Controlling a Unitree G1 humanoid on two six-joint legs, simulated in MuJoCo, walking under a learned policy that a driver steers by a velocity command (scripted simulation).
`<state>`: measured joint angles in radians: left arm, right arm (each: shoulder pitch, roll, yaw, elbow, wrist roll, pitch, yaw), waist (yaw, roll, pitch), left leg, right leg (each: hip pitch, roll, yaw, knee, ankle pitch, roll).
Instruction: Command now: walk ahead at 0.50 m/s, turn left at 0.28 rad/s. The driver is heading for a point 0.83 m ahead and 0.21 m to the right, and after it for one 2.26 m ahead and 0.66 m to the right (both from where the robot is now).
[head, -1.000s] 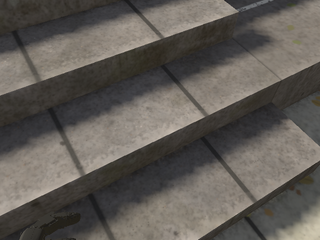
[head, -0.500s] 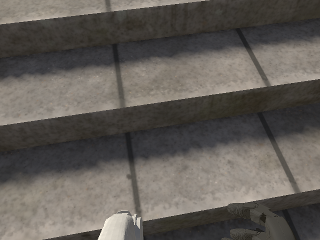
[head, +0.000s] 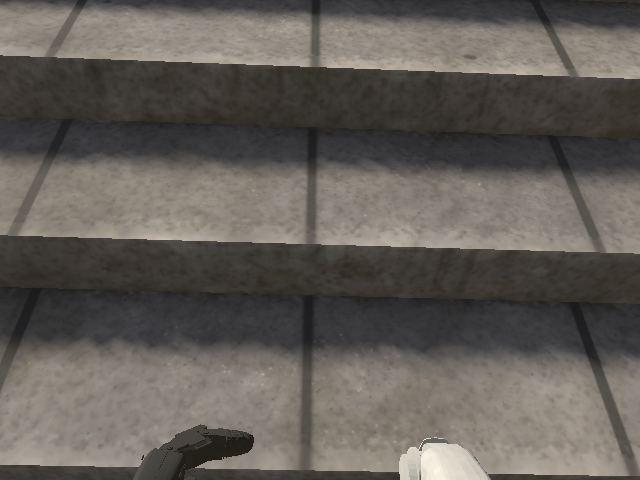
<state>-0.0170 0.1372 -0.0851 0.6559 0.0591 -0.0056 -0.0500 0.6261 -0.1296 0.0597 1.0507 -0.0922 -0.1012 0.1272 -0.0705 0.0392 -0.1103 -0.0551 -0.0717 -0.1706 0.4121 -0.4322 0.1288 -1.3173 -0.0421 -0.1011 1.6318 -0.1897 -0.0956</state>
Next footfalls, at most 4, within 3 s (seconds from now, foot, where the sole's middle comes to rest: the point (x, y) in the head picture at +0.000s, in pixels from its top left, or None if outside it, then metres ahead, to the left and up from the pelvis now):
0.06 right None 0.24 -0.10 -0.62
0.54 left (255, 389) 0.59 0.09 -0.47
1.02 right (402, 426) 0.51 -0.16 -0.47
1.48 left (267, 379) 0.61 0.07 -0.47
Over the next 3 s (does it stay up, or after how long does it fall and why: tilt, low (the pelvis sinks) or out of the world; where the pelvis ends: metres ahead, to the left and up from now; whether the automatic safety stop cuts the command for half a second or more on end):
stays up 1.03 -0.41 0.45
